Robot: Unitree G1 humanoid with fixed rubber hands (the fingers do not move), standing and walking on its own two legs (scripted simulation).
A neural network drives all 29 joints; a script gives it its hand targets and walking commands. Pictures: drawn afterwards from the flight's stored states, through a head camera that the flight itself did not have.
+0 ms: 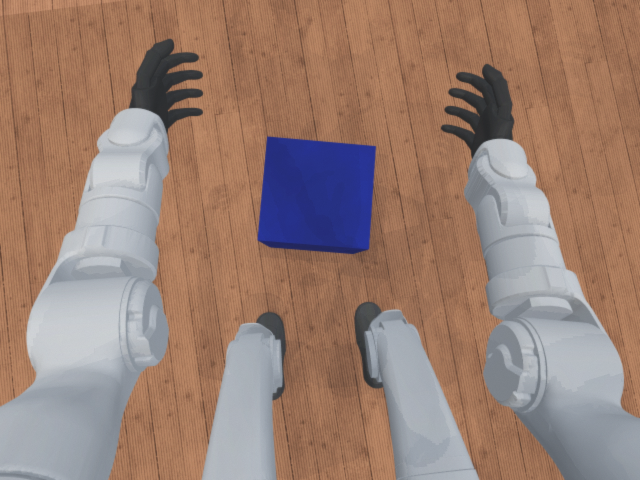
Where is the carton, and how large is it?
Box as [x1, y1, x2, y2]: [258, 137, 375, 253]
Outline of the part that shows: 267,137 258,240 272,247 346,253 354,253 367,249 369,240 375,146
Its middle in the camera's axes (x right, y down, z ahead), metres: -0.01 -0.07 +0.86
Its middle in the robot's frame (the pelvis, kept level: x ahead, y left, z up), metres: +0.48 -0.02 -0.51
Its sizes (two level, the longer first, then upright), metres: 0.210 0.200 0.250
